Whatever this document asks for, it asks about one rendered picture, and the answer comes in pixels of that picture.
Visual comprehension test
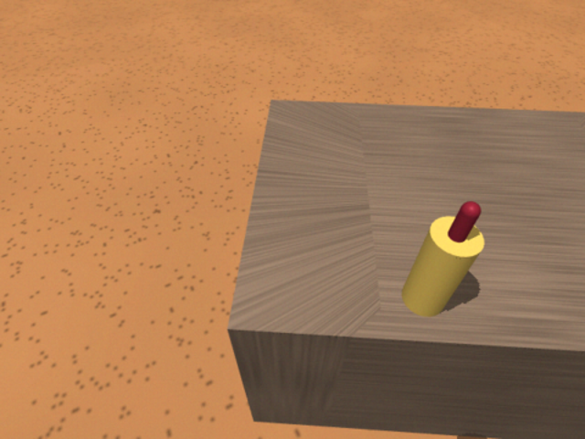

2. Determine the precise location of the bottle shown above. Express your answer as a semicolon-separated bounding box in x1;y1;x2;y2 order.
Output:
402;201;484;317

